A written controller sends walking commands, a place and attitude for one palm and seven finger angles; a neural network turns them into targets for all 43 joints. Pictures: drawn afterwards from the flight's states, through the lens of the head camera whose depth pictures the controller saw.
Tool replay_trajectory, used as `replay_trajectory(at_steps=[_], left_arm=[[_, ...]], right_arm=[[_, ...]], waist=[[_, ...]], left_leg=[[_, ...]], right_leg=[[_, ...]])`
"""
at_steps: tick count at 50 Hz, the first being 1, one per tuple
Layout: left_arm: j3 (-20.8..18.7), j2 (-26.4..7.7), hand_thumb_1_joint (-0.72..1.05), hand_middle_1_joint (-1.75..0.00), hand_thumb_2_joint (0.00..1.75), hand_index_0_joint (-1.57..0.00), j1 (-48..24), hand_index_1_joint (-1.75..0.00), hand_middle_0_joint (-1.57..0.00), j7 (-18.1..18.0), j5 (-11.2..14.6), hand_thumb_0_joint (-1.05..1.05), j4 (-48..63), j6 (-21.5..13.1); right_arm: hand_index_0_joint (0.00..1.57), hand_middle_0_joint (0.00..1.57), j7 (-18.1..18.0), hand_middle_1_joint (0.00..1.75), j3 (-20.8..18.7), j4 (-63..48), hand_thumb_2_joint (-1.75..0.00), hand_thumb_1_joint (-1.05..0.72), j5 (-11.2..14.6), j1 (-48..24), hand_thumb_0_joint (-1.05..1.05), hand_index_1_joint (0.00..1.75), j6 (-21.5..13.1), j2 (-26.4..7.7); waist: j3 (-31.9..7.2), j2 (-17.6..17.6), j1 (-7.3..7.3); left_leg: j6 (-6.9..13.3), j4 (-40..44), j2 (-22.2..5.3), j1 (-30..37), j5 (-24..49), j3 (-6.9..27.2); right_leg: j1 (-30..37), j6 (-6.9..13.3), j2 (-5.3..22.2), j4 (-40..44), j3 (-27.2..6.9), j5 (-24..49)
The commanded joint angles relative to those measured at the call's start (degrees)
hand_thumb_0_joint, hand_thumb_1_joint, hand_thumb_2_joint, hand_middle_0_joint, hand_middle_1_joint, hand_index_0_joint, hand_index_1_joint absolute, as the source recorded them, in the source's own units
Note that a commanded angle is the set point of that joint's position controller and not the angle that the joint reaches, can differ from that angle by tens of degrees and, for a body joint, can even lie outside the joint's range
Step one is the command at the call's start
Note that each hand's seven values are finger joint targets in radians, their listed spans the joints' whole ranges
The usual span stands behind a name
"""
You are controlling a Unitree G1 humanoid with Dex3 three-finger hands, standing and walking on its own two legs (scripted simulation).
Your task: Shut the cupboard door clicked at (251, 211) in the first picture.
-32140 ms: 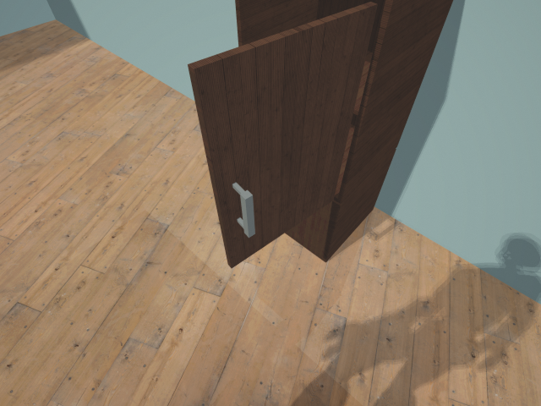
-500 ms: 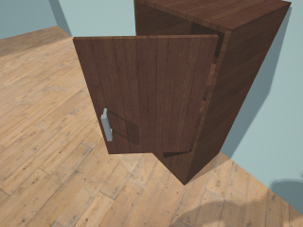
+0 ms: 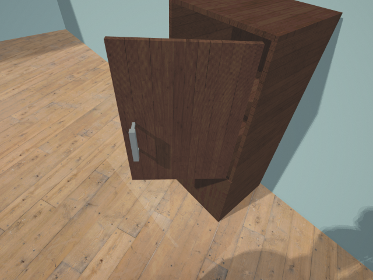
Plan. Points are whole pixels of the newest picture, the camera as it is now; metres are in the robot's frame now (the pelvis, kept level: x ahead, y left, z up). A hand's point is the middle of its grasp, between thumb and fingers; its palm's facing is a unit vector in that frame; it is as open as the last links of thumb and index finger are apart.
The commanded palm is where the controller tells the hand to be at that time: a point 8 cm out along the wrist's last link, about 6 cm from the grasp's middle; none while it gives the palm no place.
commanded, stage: come to a stop and stand still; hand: left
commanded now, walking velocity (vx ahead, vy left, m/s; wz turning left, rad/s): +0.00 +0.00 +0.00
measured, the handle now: (134, 142) +0.57 +0.20 -0.08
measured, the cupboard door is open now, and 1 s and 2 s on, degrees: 52 52 52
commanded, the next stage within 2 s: look again from close up in 1.00 s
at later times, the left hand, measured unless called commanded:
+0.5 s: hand out of the picture -0.11 +0.21 -0.18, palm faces +0.15 -0.98 -0.15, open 7.4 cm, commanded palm none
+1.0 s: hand out of the picture -0.20 +0.17 -0.15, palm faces +0.05 -0.98 -0.17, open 7.4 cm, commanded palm none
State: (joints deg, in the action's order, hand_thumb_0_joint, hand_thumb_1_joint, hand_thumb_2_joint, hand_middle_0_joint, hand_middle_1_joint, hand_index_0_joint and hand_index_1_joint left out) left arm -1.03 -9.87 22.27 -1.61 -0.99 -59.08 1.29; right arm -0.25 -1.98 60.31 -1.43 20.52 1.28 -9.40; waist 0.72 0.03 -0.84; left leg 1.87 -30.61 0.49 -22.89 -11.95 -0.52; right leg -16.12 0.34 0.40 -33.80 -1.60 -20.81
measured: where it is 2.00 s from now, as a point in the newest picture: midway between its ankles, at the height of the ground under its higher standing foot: outside the picture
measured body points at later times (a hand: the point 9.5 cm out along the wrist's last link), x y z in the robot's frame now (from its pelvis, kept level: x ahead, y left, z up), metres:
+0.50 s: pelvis -0.12 +0.03 +0.00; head -0.16 +0.05 +0.45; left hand -0.11 +0.26 -0.16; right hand -0.09 -0.20 -0.14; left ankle -0.05 +0.10 -0.73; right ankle -0.08 -0.10 -0.63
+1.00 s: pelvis -0.18 +0.00 +0.02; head -0.20 +0.00 +0.47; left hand -0.20 +0.22 -0.14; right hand -0.22 -0.24 -0.13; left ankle -0.13 +0.14 -0.64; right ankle -0.17 -0.07 -0.73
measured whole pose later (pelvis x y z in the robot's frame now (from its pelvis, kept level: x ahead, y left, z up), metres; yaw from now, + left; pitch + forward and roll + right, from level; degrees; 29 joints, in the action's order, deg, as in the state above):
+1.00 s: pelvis -0.18 +0.00 +0.02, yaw -1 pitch -2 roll +2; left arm -1.8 -7.1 24.0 -1.4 -1.2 -60.7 -1.7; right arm 1.3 -4.8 59.7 -2.1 23.4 2.0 -10.4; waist -2.0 1.7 -0.5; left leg -0.8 -61.0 -3.1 -31.6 -11.3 -3.4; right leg -7.3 4.1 -0.2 -17.4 4.5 -9.0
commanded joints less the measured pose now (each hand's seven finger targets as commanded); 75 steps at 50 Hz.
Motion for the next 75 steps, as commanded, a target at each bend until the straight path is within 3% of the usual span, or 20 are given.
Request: replay_trajectory(at_steps=[1,6,8,9,11,16,17,19,22,30,35,37,38,41,56,59,60,67,70,75], left_arm=[[-1.84,-5.14,0.9,-0.3,0.9,-0.2,7.58,-0.3,-0.2,0.08,-0.49,0.0,0.61,-0.5],[-2.72,-3.38,0.9,-0.3,0.9,-0.2,21.24,-0.3,-0.2,0.02,-0.8,0.0,-2.59,0.67],[-2.92,-9.58,0.9,-0.3,0.9,-0.2,10.54,-0.3,-0.2,-0.83,-1.46,0.0,1.17,-0.12],[-3.67,-12.4,0.9,-0.3,0.9,-0.2,-5.1,-0.3,-0.2,-1.38,-1.3,0.0,6.18,-0.77],[-2.59,-8.17,0.9,-0.3,0.9,-0.2,-15.63,-0.3,-0.2,-1.81,-1.44,0.0,8.6,-2.13],[-2.47,-6.02,0.9,-0.3,0.9,-0.2,-2.51,-0.3,-0.2,-0.51,-0.85,0.0,3.86,-0.33],[-2.31,-1.76,0.9,-0.3,0.9,-0.2,0.0,-0.3,-0.2,-0.25,-0.12,0.0,4.49,-0.45],[-2.95,-3.69,0.9,-0.3,0.9,-0.2,-0.86,-0.3,-0.2,-0.35,-0.58,0.0,5.91,0.41],[-2.91,-3.84,0.9,-0.3,0.9,-0.2,3.19,-0.3,-0.2,1.32,-0.87,0.0,3.76,0.41],[-2.9,-3.18,0.9,-0.3,0.9,-0.2,-0.38,-0.3,-0.2,2.32,-0.68,0.0,5.74,0.43],[-2.64,-1.48,0.9,-0.3,0.9,-0.2,11.08,-0.3,-0.2,1.51,0.35,0.0,1.11,0.38],[-3.61,-8.34,0.9,-0.3,0.9,-0.2,10.77,-0.3,-0.2,-0.17,-0.76,0.0,1.9,-0.03],[-3.66,-8.49,0.9,-0.3,0.9,-0.2,5.0,-0.3,-0.2,-0.8,-0.04,0.0,3.85,-1.17],[-2.4,-5.82,0.9,-0.3,0.9,-0.2,-3.91,-0.3,-0.2,-0.46,0.02,0.0,5.45,-4.35],[-2.58,-5.55,0.9,-0.3,0.9,-0.2,1.5,-0.3,-0.2,0.33,-0.64,0.0,1.08,-2.59],[-1.12,1.17,0.9,-0.3,0.9,-0.2,2.47,-0.3,-0.2,0.81,-0.35,0.0,3.27,-1.94],[-1.26,-0.27,0.9,-0.3,0.9,-0.2,-1.12,-0.3,-0.2,0.85,-0.64,0.0,4.85,-1.82],[-0.43,1.01,0.9,-0.3,0.9,-0.2,1.88,-0.3,-0.2,0.82,0.02,0.0,0.35,-2.5],[-0.43,-4.03,0.9,-0.3,0.9,-0.2,0.83,-0.3,-0.2,0.39,0.19,0.0,-0.7,-2.9],[0.16,-2.39,0.9,-0.3,0.9,-0.2,-2.36,-0.3,-0.2,-0.08,0.58,0.0,-1.64,-3.58]], right_arm=[[0.2,0.2,-1.12,0.3,-2.28,-3.91,-0.9,-0.9,0.16,-2.93,0.0,0.3,-0.72,-9.8],[0.2,0.2,-0.76,0.3,-3.27,-6.95,-0.9,-0.9,-0.01,-14.49,0.0,0.3,0.52,-11.85],[0.2,0.2,-0.76,0.3,-3.63,-7.79,-0.9,-0.9,0.83,-10.9,0.0,0.3,2.47,-5.37],[0.2,0.2,-0.4,0.3,-5.08,-6.56,-0.9,-0.9,0.58,-6.91,0.0,0.3,3.32,-10.72],[0.2,0.2,0.45,0.3,-3.46,-2.96,-0.9,-0.9,0.29,6.17,0.0,0.3,1.57,-5.07],[0.2,0.2,-0.34,0.3,-1.16,-3.04,-0.9,-0.9,-0.11,7.53,0.0,0.3,-0.92,-3.25],[0.2,0.2,-0.95,0.3,-1.63,-3.22,-0.9,-0.9,-0.8,8.42,0.0,0.3,-1.36,-6.34],[0.2,0.2,-1.51,0.3,-1.34,-6.88,-0.9,-0.9,-0.12,-3.25,0.0,0.3,-1.64,-8.37],[0.2,0.2,-1.04,0.3,-1.47,-8.12,-0.9,-0.9,0.09,-7.24,0.0,0.3,-3.33,-8.37],[0.2,0.2,-2.0,0.3,-2.49,-3.12,-0.9,-0.9,-0.79,4.09,0.0,0.3,-3.48,-7.36],[0.2,0.2,-1.3,0.3,-2.25,-2.07,-0.9,-0.9,-0.54,3.02,0.0,0.3,-1.64,-6.56],[0.2,0.2,-0.92,0.3,-1.33,-4.79,-0.9,-0.9,0.63,0.6,0.0,0.3,-1.05,-0.79],[0.2,0.2,-0.37,0.3,-2.44,-5.52,-0.9,-0.9,-0.28,-0.91,0.0,0.3,-0.43,-4.49],[0.2,0.2,1.48,0.3,-2.87,-3.59,-0.9,-0.9,-0.4,4.08,0.0,0.3,0.35,-3.61],[0.2,0.2,-0.15,0.3,-0.18,-2.11,-0.9,-0.9,0.3,5.64,0.0,0.3,-2.48,0.82],[0.2,0.2,-1.57,0.3,-1.09,-1.61,-0.9,-0.9,-0.04,9.99,0.0,0.3,-2.87,-7.64],[0.2,0.2,-1.5,0.3,-1.16,-2.13,-0.9,-0.9,-0.47,8.68,0.0,0.3,-2.52,-7.67],[0.2,0.2,-2.0,0.3,0.65,-1.2,-0.9,-0.9,0.25,-0.99,0.0,0.3,-3.16,-3.48],[0.2,0.2,-1.45,0.3,1.23,0.02,-0.9,-0.9,0.86,1.74,0.0,0.3,-2.94,0.03],[0.2,0.2,-1.72,0.3,1.49,3.63,-0.9,-0.9,0.7,2.7,0.0,0.3,-2.93,-0.35]], waist=[[2.57,-6.19,2.4],[4.96,-4.5,8.9],[8.81,18.05,2.89],[8.25,15.38,-2.73],[3.94,12.73,-8.63],[8.24,-2.29,-3.48],[6.75,-14.21,-2.9],[7.37,-13.9,2.9],[7.94,-4.65,5.41],[3.24,-5.55,-0.09],[2.66,-2.63,3.45],[7.34,18.25,4.1],[8.58,11.58,1.84],[7.99,6.27,-2.98],[4.33,5.92,0.54],[4.44,-15.61,-0.23],[6.7,-12.44,-0.87],[3.0,-0.98,3.96],[3.74,4.3,1.35],[1.61,3.51,0.33]], left_leg=[[0.65,17.36,-6.09,-4.45,-26.95,11.15],[0.71,14.78,-4.97,-17.37,-28.29,6.98],[-3.52,-24.21,4.9,-2.88,-11.55,-0.41],[-2.05,-40.12,2.82,2.58,-6.53,5.91],[-2.13,-39.0,0.79,10.05,-7.11,1.9],[-0.81,11.23,-0.37,19.34,-9.73,-4.42],[2.45,18.71,-11.63,15.76,-18.12,11.16],[6.73,25.25,-19.69,-2.88,-34.38,27.06],[7.68,25.07,-16.0,-8.97,-31.76,19.8],[5.36,27.17,-15.09,4.36,-29.56,14.12],[-0.08,19.61,-7.59,-3.59,-22.0,4.6],[-2.6,-15.14,3.22,-19.7,-17.78,-7.48],[-0.96,-26.81,-0.63,-19.24,-12.5,-1.43],[-1.54,-37.48,-3.41,-15.09,0.6,-0.52],[-1.66,6.49,-0.12,13.94,-2.75,-5.86],[5.87,20.01,-18.64,15.6,-14.54,18.74],[8.68,22.86,-19.74,7.92,-20.96,22.98],[4.4,12.96,-9.88,2.16,-4.45,6.51],[-0.33,7.24,-1.66,4.96,-5.81,0.0],[-0.73,8.72,-4.58,11.94,6.28,0.95]], right_leg=[[0.56,1.84,-2.47,0.09,2.83,-7.64],[13.33,3.17,-2.24,0.44,4.75,-6.3],[-17.92,10.17,17.97,31.08,-25.19,-33.32],[-30.08,11.24,19.34,32.61,-26.81,-30.23],[-28.32,6.72,12.32,25.48,-11.63,-16.51],[-21.35,3.0,1.68,-3.48,-4.17,-17.88],[-23.14,0.08,-5.25,-24.52,1.65,-10.07],[-22.36,0.54,0.2,-37.33,-4.85,0.13],[-18.27,0.48,0.3,-44.48,-1.47,7.31],[-9.99,1.38,0.15,-14.77,6.04,-4.07],[19.22,4.57,-3.12,16.68,8.64,-1.16],[17.01,12.31,19.5,30.44,-18.29,-20.4],[5.56,12.63,23.05,32.56,-21.15,-23.09],[-3.25,8.66,16.34,31.65,-11.82,-19.48],[-5.4,6.53,8.62,17.4,-4.05,-10.54],[-15.35,1.65,-0.17,-8.34,6.79,-10.5],[-13.73,2.25,0.29,-13.81,5.12,-10.28],[6.05,0.13,2.01,6.49,3.32,6.09],[3.31,3.98,9.93,14.87,-8.01,5.56],[3.58,3.03,6.27,11.58,-3.24,18.93]])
